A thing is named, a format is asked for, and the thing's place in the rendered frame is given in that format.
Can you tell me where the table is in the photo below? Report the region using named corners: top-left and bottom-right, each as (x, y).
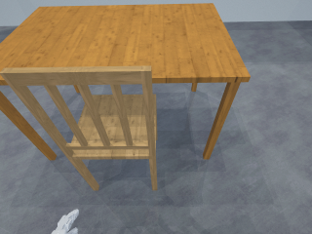
top-left (0, 3), bottom-right (251, 161)

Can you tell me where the robot left hand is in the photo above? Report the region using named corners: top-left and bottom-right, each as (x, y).
top-left (51, 209), bottom-right (79, 234)

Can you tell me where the chair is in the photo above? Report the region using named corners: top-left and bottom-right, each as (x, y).
top-left (0, 65), bottom-right (158, 191)

